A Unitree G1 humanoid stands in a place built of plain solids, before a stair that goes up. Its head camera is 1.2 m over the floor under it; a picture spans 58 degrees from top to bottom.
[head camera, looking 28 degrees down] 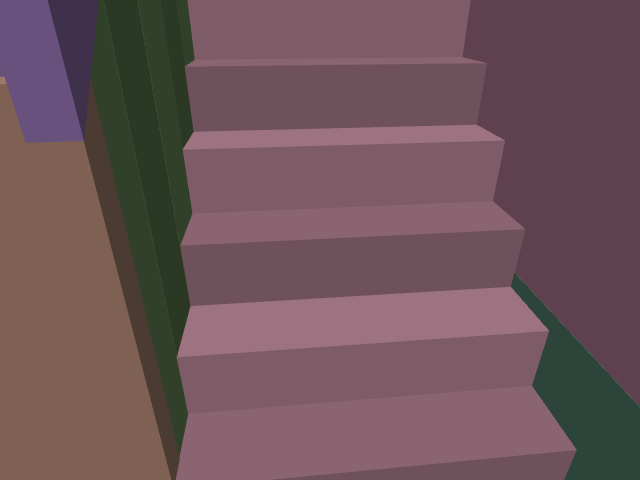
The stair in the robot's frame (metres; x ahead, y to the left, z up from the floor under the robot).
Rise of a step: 0.21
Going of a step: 0.21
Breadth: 1.00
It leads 6 degrees to the left of straight ahead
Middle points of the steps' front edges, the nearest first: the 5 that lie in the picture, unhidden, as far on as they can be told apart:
0.67 -0.16 0.21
0.89 -0.13 0.42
1.10 -0.11 0.63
1.31 -0.09 0.83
1.53 -0.07 1.04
